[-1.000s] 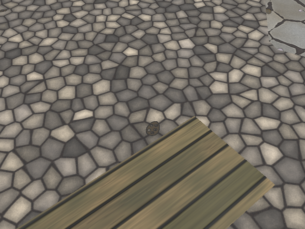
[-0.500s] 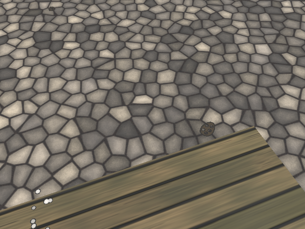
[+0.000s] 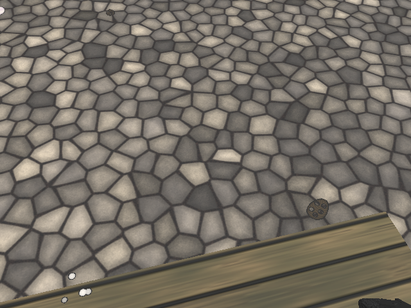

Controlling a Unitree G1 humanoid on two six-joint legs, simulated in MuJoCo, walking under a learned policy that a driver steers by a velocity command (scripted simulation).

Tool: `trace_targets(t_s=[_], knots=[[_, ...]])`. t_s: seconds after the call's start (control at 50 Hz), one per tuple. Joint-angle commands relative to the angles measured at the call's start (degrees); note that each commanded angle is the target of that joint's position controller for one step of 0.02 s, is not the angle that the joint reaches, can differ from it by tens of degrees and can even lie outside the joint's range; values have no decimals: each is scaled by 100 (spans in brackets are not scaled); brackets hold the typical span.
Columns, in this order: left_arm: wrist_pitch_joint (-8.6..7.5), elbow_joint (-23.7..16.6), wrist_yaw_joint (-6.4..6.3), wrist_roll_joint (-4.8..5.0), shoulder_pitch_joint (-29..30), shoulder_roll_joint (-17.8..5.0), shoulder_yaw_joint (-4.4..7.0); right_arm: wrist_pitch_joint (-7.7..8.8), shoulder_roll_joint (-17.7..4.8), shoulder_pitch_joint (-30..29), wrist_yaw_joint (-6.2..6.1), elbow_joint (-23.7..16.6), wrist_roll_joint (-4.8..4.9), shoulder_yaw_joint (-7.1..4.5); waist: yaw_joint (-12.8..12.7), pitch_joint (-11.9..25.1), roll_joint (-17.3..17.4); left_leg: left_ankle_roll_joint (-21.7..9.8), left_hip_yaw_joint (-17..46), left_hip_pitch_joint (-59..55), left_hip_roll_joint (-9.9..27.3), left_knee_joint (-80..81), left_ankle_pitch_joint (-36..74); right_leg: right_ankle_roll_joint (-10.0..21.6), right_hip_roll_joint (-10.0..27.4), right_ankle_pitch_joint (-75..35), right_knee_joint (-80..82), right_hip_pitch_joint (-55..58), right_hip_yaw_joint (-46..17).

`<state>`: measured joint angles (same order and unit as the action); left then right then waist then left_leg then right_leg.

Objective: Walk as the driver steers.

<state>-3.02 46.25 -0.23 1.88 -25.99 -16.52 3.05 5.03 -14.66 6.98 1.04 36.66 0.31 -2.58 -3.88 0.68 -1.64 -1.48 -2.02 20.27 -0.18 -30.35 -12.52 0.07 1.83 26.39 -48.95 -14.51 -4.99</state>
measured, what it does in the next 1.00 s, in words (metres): walks ahead, turning right: right foot, then left foot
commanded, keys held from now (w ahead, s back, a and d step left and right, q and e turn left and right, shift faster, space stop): w+e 0.72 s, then w+q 0.28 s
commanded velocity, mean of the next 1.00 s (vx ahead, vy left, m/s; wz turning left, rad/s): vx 0.49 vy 0.00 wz -0.37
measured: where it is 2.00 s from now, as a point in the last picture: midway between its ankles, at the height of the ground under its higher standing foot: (275, 174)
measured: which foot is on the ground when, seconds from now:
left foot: down 0.00-0.46, up 0.48-0.92, down 0.94-1.00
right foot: up 0.00-0.42, down 0.44-0.98, up 1.00-1.00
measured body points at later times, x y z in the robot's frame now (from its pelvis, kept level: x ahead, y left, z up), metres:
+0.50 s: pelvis +0.25 -0.04 -0.02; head +0.30 -0.06 +0.42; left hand +0.53 +0.14 -0.10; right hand +0.20 -0.33 -0.15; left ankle +0.07 +0.12 -0.66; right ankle +0.34 -0.13 -0.73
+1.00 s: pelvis +0.55 -0.09 -0.01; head +0.58 -0.09 +0.44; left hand +0.72 +0.16 -0.13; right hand +0.63 -0.40 -0.09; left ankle +0.67 -0.04 -0.73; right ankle +0.35 -0.13 -0.70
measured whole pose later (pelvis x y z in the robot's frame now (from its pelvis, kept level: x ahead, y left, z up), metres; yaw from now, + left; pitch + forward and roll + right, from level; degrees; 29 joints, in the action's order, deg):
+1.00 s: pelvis +0.55 -0.09 -0.01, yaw -23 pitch +2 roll +0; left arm -2.5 43.2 -0.3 0.1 -19.3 -17.9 3.2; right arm 6.1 -16.5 6.7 2.5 39.3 0.5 -2.0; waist -2.4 -1.1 -0.6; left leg -3.5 -1.0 26.5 -2.6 -31.9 -7.8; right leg 2.1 -3.4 26.5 -45.8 -7.8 -6.0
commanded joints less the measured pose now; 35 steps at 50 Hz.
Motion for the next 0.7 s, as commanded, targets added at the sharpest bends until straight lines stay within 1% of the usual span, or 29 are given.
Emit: trace_targets(t_s=[0.02,0.04,0.06,0.08,0.1,0.14,0.18,0.2,0.22,0.26,0.3,0.34,0.36,0.38,0.4,0.42,0.44,0.46,0.48,0.5,0.52,0.54,0.56,0.58,0.6,0.62,0.64,0.68,0.7], knots=[[-198,-745,-5,112,683,-739,173,34,-823,1484,-38,150,-31,-283,874,214,1143,-1018,2701,-2772,1998,1701,-1553,149,257,-367,-2135,-3345,-250],[-158,-713,1,43,779,-657,176,37,-660,1159,-32,149,-42,-230,737,-57,989,-917,2181,-2349,1762,1863,-1024,130,358,-765,-1959,-3247,-223],[-101,-696,19,8,810,-582,190,63,-552,972,-29,171,-77,-201,603,-240,1006,-826,1679,-1987,1580,2000,-386,114,461,-1072,-1805,-3036,-230],[-47,-651,45,7,760,-465,176,94,-501,865,-31,200,-95,-202,505,-288,958,-764,1291,-1768,1451,2090,145,105,469,-1320,-1782,-2853,-198],[-7,-638,66,5,742,-338,153,137,-515,860,-36,247,-97,-221,453,-288,876,-776,1023,-1673,1430,2130,672,79,453,-1500,-1786,-2817,-181],[45,-681,76,-20,832,-263,144,190,-581,896,-54,365,-106,-256,400,-335,656,-835,598,-1633,1432,2188,1418,0,422,-1809,-1606,-2940,-237],[41,-812,86,-41,1122,-226,123,191,-654,900,-83,474,-105,-276,417,-461,555,-842,250,-1627,1419,2259,1738,-51,382,-2235,-980,-3037,-241],[27,-873,114,-49,1291,-205,104,182,-691,868,-98,507,-96,-277,444,-512,548,-791,35,-1584,1352,2293,1784,-39,362,-2541,-539,-2927,-145],[13,-942,154,-60,1502,-179,81,172,-741,859,-116,538,-83,-283,504,-567,537,-741,-160,-1539,1299,2329,1811,-17,339,-2825,-115,-2782,15],[-8,-1121,246,-79,2001,-92,22,141,-870,1033,-157,655,-52,-305,691,-702,429,-695,-405,-1603,1359,2378,1882,63,313,-3104,488,-2627,335],[-21,-1307,337,-55,2379,-52,-14,78,-965,1254,-177,797,-9,-323,807,-811,356,-658,-560,-1955,1473,2284,2103,189,289,-3055,912,-2666,502],[-28,-1478,421,-35,2593,-113,0,-13,-1062,1353,-188,888,36,-341,792,-790,384,-586,-709,-2391,1578,1997,2810,350,193,-2731,1184,-2638,683],[-24,-1536,449,-36,2585,-197,35,-61,-1148,1334,-203,894,41,-357,707,-666,456,-535,-808,-2548,1589,1714,3692,453,43,-2483,1258,-2415,841],[-3,-1567,460,-44,2490,-305,87,-110,-1262,1327,-229,887,50,-384,593,-455,591,-486,-880,-2705,1596,1325,4745,565,-154,-2175,1242,-2095,1022],[27,-1544,455,-46,2198,-449,161,-164,-1365,1314,-259,872,58,-409,388,-182,734,-446,-934,-2816,1589,751,5697,693,-370,-1847,1207,-1644,1168],[57,-1430,427,-32,1560,-683,285,-214,-1435,1276,-282,849,60,-423,21,205,788,-392,-966,-2664,1544,-160,6132,853,-576,-1690,1264,-785,1220],[92,-1228,336,-27,627,-988,463,-216,-1407,1167,-303,785,94,-395,-513,659,620,-219,-1064,-1883,1342,-1467,5607,1093,-684,-2020,1682,739,1043],[173,-1088,190,-21,73,-1444,568,-144,-896,1441,-281,646,-107,-227,-442,1192,-502,-6,-992,-203,873,-3374,1599,1445,422,-2311,1621,2541,-656],[80,-1293,210,-37,344,-1740,558,58,-445,1810,-163,338,-84,-27,90,2115,-1378,227,105,1856,-328,-5235,-2226,2714,1760,-977,2622,4033,-4202],[29,-1311,230,-74,254,-1197,434,245,-1080,1010,-74,244,107,-176,-375,2027,-445,126,947,2412,-1,-5364,-1838,2345,1647,-588,3145,3849,-4046],[-28,-1260,227,-97,481,-1030,372,320,-1095,595,-45,52,240,-169,-247,1112,-219,24,843,2586,209,-4966,-1314,2065,1454,-868,3238,3032,-3203],[-66,-1288,230,-82,859,-936,333,338,-969,550,-91,78,138,-138,84,554,398,38,797,2344,463,-4409,-930,1866,1192,-1550,3273,2069,-2573],[-76,-1349,218,-108,1180,-760,278,293,-976,578,-133,145,-1,-172,290,286,467,82,762,1994,626,-3971,-697,1734,945,-2132,3362,1416,-2060],[-89,-1423,191,-195,1335,-769,265,222,-995,752,-122,146,-31,-188,483,228,126,158,794,1632,694,-3866,-580,1795,876,-2563,3477,911,-1928],[-107,-1413,177,-176,1421,-744,265,159,-991,849,-126,168,-75,-195,558,173,83,268,758,1496,729,-3653,-541,1822,794,-2829,3574,633,-1793],[-123,-1362,154,-146,1397,-739,260,105,-931,862,-128,188,-114,-184,585,142,63,369,677,1408,730,-3435,-459,1817,724,-3070,3613,382,-1561],[-132,-1309,119,-137,1334,-786,271,62,-846,755,-142,164,-137,-161,571,85,89,455,600,1383,704,-3175,-292,1785,627,-3176,3646,154,-1362],[-113,-1205,44,-125,1164,-906,297,30,-712,275,-159,8,-163,-105,427,-71,49,596,522,1502,615,-2430,360,1681,452,-3271,3644,-63,-1097],[-93,-1157,17,-106,1088,-930,304,35,-648,32,-154,-49,-159,-75,335,-93,-16,613,509,1426,538,-1926,789,1567,330,-3107,3602,-117,-984]])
